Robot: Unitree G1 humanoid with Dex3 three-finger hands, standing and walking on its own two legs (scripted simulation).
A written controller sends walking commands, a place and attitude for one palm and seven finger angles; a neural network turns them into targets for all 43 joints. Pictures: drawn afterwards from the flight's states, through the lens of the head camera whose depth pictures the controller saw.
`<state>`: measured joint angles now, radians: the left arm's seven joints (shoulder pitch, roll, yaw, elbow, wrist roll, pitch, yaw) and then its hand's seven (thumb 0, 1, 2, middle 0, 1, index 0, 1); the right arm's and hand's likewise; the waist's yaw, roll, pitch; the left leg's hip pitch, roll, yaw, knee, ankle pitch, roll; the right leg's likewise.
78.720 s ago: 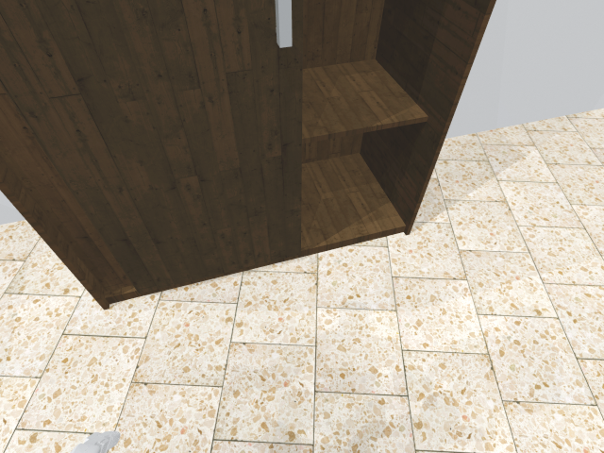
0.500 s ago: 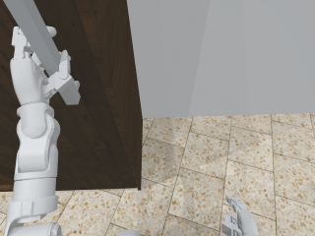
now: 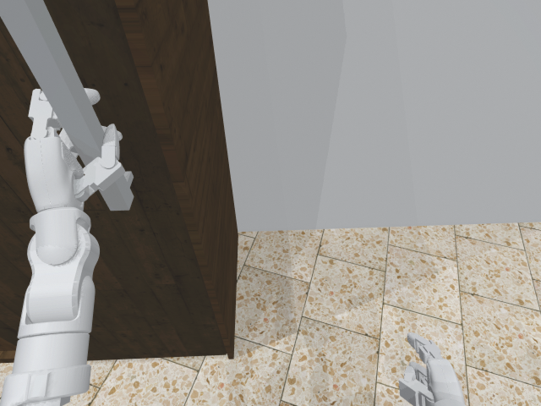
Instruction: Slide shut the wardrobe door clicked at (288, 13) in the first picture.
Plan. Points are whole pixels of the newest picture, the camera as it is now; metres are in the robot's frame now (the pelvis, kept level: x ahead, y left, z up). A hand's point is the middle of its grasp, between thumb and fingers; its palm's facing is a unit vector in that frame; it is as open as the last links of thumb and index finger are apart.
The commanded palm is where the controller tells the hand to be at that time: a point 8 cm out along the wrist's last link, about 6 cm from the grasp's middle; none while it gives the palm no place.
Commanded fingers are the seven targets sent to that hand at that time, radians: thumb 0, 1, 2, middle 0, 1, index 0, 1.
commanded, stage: stop walking and hold the door there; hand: left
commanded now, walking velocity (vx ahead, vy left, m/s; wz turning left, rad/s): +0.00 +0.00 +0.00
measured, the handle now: (85, 108) +0.37 +0.25 +0.27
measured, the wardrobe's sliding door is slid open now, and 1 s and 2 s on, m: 0.00 0.00 0.00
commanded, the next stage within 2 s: loosen the grip on the handle in 0.12 s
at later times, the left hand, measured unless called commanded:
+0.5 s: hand (103, 155) +0.34 +0.23 +0.23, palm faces +0.43 -0.90 -0.07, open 10.7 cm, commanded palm +0.30 +0.26 +0.21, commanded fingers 0.00 -0.55 0.20 -0.38 -1.32 -0.38 -1.32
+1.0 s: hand (99, 161) +0.33 +0.23 +0.22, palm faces +0.36 -0.93 -0.09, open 14.8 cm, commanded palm +0.30 +0.29 +0.21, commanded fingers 0.00 -0.55 0.20 -0.25 -1.15 -0.25 -1.15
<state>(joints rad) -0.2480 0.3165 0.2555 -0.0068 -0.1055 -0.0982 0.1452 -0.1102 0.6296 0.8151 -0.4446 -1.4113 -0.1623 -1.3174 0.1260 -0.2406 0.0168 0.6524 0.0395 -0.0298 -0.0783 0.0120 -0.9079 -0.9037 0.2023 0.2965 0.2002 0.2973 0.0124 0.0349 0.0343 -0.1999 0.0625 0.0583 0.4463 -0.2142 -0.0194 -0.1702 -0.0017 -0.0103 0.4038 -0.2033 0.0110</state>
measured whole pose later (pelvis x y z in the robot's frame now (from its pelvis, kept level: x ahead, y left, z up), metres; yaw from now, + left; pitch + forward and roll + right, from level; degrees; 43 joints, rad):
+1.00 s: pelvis +0.00 +0.00 -0.01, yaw +1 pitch +0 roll +0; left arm -0.34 0.30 0.25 0.13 -0.09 -0.21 0.09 -0.02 -0.56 0.20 -0.47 -1.31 -0.24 -1.14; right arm 0.22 -0.23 0.02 0.70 0.01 -0.16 -0.08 0.01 -0.91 -0.90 0.20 0.30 0.20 0.30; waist 0.04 0.01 -0.03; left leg -0.32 0.02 0.01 0.57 -0.27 0.00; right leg -0.29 -0.03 -0.02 0.57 -0.28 0.02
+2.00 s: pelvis +0.00 +0.01 -0.02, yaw +1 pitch +1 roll -1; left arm -0.06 0.39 0.52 -0.02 -0.27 -0.19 -0.15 -0.02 -0.56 0.20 -0.26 -1.15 -0.26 -1.15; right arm 0.20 -0.23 0.04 0.65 0.02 -0.17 -0.12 0.01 -0.91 -0.90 0.20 0.30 0.20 0.30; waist 0.08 0.02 -0.05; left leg -0.34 0.02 0.01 0.64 -0.31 0.00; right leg -0.30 -0.03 -0.02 0.61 -0.32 0.02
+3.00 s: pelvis +0.00 -0.01 -0.01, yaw +3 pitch -4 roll -1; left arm 0.28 0.35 0.41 -0.31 -0.14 -0.02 0.05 -0.02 -0.30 0.32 -0.24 -1.00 -0.25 -1.00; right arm 0.21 -0.25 0.03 0.65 0.01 -0.26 -0.10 0.01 -0.91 -0.90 0.20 0.30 0.20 0.30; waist 0.09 0.05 0.01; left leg -0.20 0.04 -0.02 0.53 -0.25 -0.02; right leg -0.15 -0.01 -0.05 0.49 -0.26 0.00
